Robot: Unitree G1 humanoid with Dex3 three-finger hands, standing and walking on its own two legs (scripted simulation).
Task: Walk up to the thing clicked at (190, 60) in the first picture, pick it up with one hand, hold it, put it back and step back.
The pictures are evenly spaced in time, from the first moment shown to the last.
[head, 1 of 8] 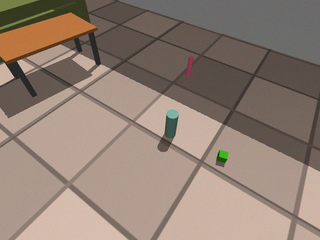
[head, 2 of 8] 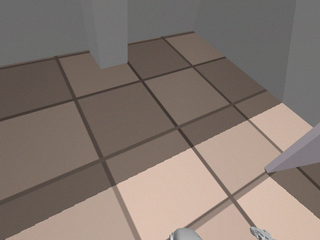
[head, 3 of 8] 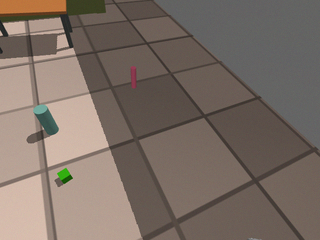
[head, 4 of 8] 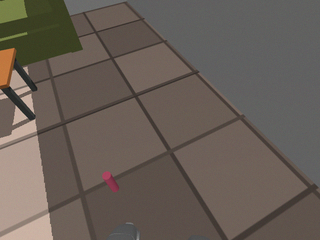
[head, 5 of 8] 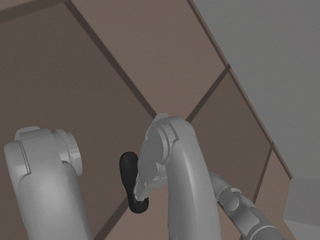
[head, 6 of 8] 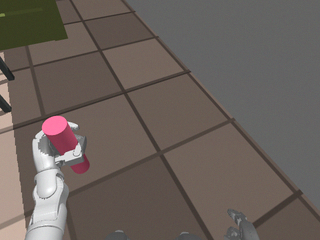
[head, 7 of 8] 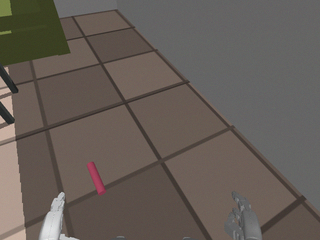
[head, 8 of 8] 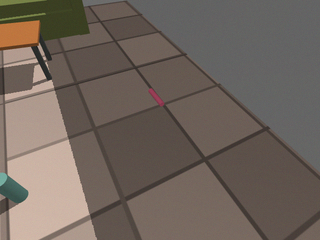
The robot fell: no
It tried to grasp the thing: yes
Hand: left
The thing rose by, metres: 0.65
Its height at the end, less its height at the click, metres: -0.09
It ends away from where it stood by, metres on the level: 0.44
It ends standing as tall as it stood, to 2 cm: no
